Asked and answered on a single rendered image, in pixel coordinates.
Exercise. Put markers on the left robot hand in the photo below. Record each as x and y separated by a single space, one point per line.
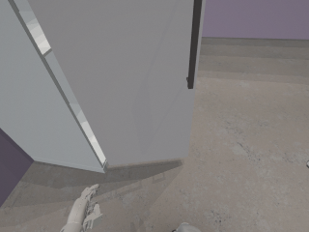
82 207

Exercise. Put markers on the robot right shin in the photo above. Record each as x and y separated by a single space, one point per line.
184 224

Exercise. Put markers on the fridge door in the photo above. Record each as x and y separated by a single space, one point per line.
126 62

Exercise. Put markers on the handle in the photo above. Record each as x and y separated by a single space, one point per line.
197 8

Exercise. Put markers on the left robot forearm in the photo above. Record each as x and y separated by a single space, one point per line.
72 227

